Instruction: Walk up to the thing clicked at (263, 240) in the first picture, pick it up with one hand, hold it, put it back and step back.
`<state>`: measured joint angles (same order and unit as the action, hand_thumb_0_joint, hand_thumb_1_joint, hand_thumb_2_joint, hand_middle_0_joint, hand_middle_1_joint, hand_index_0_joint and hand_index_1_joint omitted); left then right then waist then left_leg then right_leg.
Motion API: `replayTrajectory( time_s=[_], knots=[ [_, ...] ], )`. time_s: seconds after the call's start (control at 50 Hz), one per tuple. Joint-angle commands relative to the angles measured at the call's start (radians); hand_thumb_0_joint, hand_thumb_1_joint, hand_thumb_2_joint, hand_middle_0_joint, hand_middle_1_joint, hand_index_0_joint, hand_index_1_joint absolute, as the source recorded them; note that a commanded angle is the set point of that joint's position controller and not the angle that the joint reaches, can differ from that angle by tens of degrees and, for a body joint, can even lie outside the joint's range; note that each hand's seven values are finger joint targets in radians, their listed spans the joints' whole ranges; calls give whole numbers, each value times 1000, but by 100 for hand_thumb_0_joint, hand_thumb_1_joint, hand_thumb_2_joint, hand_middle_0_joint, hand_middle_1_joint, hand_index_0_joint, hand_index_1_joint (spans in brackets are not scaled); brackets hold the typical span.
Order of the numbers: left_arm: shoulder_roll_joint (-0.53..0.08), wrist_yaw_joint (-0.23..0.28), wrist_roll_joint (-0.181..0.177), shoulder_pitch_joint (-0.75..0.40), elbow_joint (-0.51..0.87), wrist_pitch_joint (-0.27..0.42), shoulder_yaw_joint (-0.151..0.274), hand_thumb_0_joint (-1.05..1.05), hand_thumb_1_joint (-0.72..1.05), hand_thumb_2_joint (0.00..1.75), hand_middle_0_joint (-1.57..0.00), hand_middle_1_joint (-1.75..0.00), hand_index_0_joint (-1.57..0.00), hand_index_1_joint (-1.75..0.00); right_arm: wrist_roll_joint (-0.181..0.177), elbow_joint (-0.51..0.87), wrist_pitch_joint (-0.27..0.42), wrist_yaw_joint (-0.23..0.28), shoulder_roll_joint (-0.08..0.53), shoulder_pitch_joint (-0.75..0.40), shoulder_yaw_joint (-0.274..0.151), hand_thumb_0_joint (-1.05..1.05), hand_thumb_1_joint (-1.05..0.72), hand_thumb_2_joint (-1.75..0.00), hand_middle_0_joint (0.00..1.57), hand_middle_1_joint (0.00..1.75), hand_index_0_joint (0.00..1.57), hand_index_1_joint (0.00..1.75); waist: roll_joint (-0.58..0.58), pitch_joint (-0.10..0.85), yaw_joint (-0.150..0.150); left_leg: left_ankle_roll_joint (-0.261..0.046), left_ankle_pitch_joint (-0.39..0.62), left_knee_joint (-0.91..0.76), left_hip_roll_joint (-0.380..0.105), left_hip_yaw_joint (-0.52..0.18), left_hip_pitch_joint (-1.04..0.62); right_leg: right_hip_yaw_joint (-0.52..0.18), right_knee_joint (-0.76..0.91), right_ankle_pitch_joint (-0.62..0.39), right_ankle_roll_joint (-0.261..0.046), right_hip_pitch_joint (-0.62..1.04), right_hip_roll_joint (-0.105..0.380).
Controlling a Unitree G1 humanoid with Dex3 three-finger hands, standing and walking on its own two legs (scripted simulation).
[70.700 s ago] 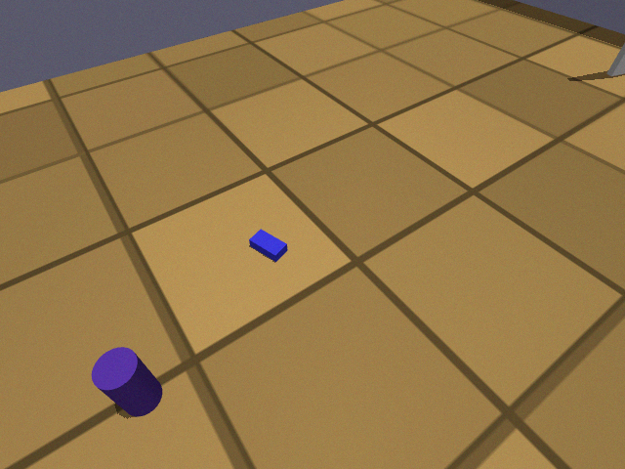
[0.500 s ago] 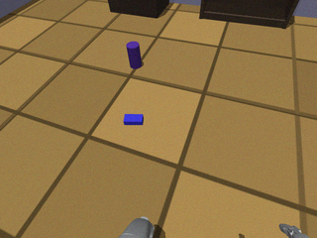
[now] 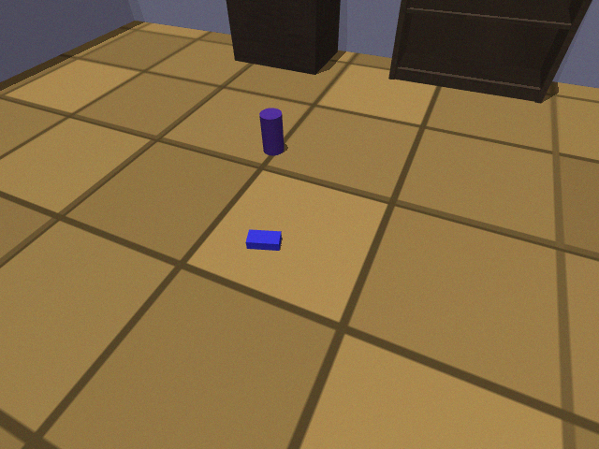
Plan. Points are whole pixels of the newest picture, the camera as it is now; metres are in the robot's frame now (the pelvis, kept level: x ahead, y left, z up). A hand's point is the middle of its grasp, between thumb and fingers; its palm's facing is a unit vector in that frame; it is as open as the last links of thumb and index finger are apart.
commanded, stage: step back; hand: left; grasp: from above
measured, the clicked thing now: (264, 240) +1.10 +0.24 -0.74
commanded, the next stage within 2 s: stand in 0.62 s
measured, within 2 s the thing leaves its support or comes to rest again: neither
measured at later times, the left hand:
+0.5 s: hand out of the picture +0.12 +0.32 -0.15, palm faces +0.04 -0.93 -0.37, open 7.4 cm
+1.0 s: hand (130, 446) +0.17 +0.28 -0.13, palm faces -0.01 -0.94 -0.33, open 7.4 cm
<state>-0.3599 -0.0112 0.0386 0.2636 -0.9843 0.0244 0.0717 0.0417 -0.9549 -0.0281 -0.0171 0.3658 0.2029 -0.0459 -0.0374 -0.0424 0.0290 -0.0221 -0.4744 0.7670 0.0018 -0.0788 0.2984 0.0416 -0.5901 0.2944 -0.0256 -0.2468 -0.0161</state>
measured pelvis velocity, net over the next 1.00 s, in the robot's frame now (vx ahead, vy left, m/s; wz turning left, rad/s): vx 0.07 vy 0.03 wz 0.02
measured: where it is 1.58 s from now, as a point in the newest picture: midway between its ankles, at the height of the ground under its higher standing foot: outside the picture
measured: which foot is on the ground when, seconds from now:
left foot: up 0.00-0.22, down 0.24-1.00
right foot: down 0.00-1.00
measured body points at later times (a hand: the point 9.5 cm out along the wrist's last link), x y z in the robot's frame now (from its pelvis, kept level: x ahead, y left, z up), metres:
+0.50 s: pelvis +0.05 +0.04 +0.00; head +0.07 +0.05 +0.45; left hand +0.12 +0.36 -0.13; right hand +0.15 -0.25 -0.12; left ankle +0.06 +0.17 -0.73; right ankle +0.06 -0.10 -0.73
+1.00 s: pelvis +0.07 +0.03 +0.02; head +0.09 +0.03 +0.47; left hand +0.17 +0.33 -0.11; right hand +0.17 -0.27 -0.11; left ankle +0.06 +0.17 -0.73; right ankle +0.06 -0.10 -0.73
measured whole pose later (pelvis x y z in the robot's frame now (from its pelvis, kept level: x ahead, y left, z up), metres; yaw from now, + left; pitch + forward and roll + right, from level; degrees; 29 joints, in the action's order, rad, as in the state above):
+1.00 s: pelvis +0.07 +0.03 +0.02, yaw +1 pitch -2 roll +0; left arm -0.34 0.00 0.00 0.05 -1.11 0.02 0.00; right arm 0.01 -1.12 0.01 -0.01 0.35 0.05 -0.01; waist 0.00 -0.08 -0.01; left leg 0.03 -0.20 0.36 -0.03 0.01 0.11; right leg 0.02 -0.36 0.22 0.02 -0.10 0.03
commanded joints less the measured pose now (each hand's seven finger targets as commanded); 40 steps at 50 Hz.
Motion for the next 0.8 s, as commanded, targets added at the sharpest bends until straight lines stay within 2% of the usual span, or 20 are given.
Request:
replayTrajectory(
  time_s=[0.0, 0.04, 0.12, 0.16, 0.2, 0.22, 0.24, 0.26, 0.28, 0.32, 0.4, 0.44, 0.48, 0.5, 0.52, 0.56, 0.6, 0.64, 0.72, 0.78],
  knots=[
    [-314, 29, 1, -89, 98, 46, 76, 0, 90, 90, -20, -30, -20, -30, -11, 74, 42, 7, 236, -30, -70, 0, -90, -90, 20, 30, 20, 30, 68, -114, -8, 8, -3, 157, -37, -81, 240, -520, 406, 496, -203, -19, 368],
    [-286, 27, -1, -72, 84, 53, 67, 0, 90, 90, -20, -30, -20, -30, -9, 57, 45, 0, 196, -10, -66, 0, -90, -90, 20, 30, 20, 30, 103, -65, -10, 15, 57, 120, -20, -56, 180, -358, 381, 365, -155, -11, 285],
    [-303, 19, 5, -64, 81, 53, 66, 0, 90, 90, -20, -30, -20, -30, -3, 63, 48, -10, 185, -21, -63, 0, -90, -90, 20, 30, 20, 30, 174, -30, 6, 31, 43, -15, -34, 29, 134, -266, 332, 249, -153, 10, 275],
    [-289, 16, -2, -122, 100, 43, 57, 0, 90, 90, -20, -30, -20, -30, -10, 51, 60, -8, 173, 6, -59, 0, -90, -90, 20, 30, 20, 30, 193, 4, -27, 31, 110, -181, -37, 75, 9, -192, 254, 75, -142, -21, 263],
    [-242, 13, -14, -105, 96, 26, 35, 0, 90, 90, -20, -30, -20, -30, -9, 23, 73, 4, 171, 34, -67, 0, -90, -90, 20, 30, 20, 30, 122, 56, -40, 22, 261, -332, 23, 114, -147, -92, 62, -163, -90, -38, 187],
    [-208, 12, -17, -74, 90, 20, 22, 0, 90, 90, -20, -30, -20, -30, -5, 17, 79, 13, 187, 50, -73, 0, -90, -90, 20, 30, 20, 30, 74, 92, -43, 3, 324, -354, -18, 50, -231, -60, -50, -250, -59, -74, 163],
    [-156, 11, -27, -54, 96, 15, 11, 0, 90, 90, -20, -30, -20, -30, 3, 17, 87, 23, 240, 73, -81, 0, -90, -90, 20, 30, 20, 30, -82, 128, -39, -44, 366, -408, -185, -171, -254, -21, -191, -134, -15, -131, 90],
    [-157, 16, -42, -70, 87, 1, 12, 0, 90, 90, -20, -30, -20, -30, -2, 39, 91, 29, 290, 12, -76, 0, -90, -90, 20, 30, 20, 30, -126, 90, -23, -137, 273, -463, -317, -372, -187, -22, -186, 192, 7, -196, 19],
    [-225, 21, -38, -88, 66, -7, 28, 0, 90, 90, -20, -30, -20, -30, -12, 37, 86, 26, 332, -13, -83, 0, -90, -90, 20, 30, 20, 30, -111, 61, -40, -224, 190, -459, -354, -392, -67, -79, -238, 297, 3, -115, 61],
    [-223, 17, -38, -81, 49, -10, 24, 0, 90, 90, -20, -30, -20, -30, -6, 48, 79, 28, 282, -72, -69, 0, -90, -90, 20, 30, 20, 30, -78, 20, -11, -190, 168, -450, -294, -263, -37, -94, -218, 277, -7, -107, 75],
    [-185, 20, -37, -31, 6, 3, 21, 0, 90, 90, -20, -30, -20, -30, -19, 35, 76, 32, 255, -110, -56, 0, -90, -90, 20, 30, 20, 30, -128, 56, 10, -111, 507, -315, -216, -107, -64, -20, 67, 23, 2, 22, 46],
    [-212, 29, -25, -42, -6, 16, 30, 0, 90, 90, -20, -30, -20, -30, -37, 37, 65, 33, 208, -118, -40, 0, -90, -90, 20, 30, 20, 30, -70, 104, 13, -51, 614, -221, -164, -31, -39, -56, 152, -188, -7, 146, 58],
    [-256, 34, -19, -64, 0, 18, 36, 0, 90, 90, -20, -30, -20, -30, -48, 44, 63, 36, 173, -108, -31, 0, -90, -90, 20, 30, 20, 30, 25, 125, -11, -5, 436, -181, -95, 20, 40, -178, 131, -324, -47, 198, 149],
    [-281, 28, -25, -128, 15, 16, 33, 0, 90, 90, -20, -30, -20, -30, -44, 21, 60, 37, 160, -77, -29, 0, -90, -90, 20, 30, 20, 30, 67, 127, -38, 3, 270, -205, -69, 29, -26, -233, 129, -238, -91, 103, 209],
    [-267, 24, -25, -183, 32, 12, 20, 0, 90, 90, -20, -30, -20, -30, -34, -5, 62, 37, 166, -65, -30, 0, -90, -90, 20, 30, 20, 30, 76, 104, -55, 2, 244, -280, -88, 12, -96, -218, 126, -199, -79, 28, 207],
    [-218, 22, -32, -191, 25, 7, 8, 0, 90, 90, -20, -30, -20, -30, -28, -10, 73, 35, 210, -131, -36, 0, -90, -90, 20, 30, 20, 30, 19, 69, -23, -25, 397, -342, -143, -44, -81, -103, 82, -253, -20, 48, 114],
    [-187, 18, -43, -158, -9, 12, -17, 0, 90, 90, -20, -30, -20, -30, -28, -27, 76, 28, 213, -152, -24, 0, -90, -90, 20, 30, 20, 30, 27, 79, -5, -32, 528, -322, -145, -43, -102, -116, 143, -312, -1, 103, 132],
    [-213, 18, -39, -180, -22, 18, -12, 0, 90, 90, -20, -30, -20, -30, -35, -45, 78, 28, 196, -125, -20, 0, -90, -90, 20, 30, 20, 30, 43, 117, -28, -17, 617, -329, -138, -16, -161, -124, 143, -411, -6, 132, 145],
    [-206, 23, -40, -200, -42, 18, -20, 0, 90, 90, -20, -30, -20, -30, -41, -70, 76, 28, 196, -156, -15, 0, -90, -90, 20, 30, 20, 30, 35, 139, -24, -5, 684, -346, -136, 0, -219, -110, 172, -476, 1, 169, 150],
    [-205, 23, -39, -218, -52, 18, -23, 0, 90, 90, -20, -30, -20, -30, -42, -78, 70, 26, 189, -162, -11, 0, -90, -90, 20, 30, 20, 30, 41, 140, -31, -4, 631, -384, -132, 10, -224, -105, 213, -443, 8, 186, 150]
  ],
)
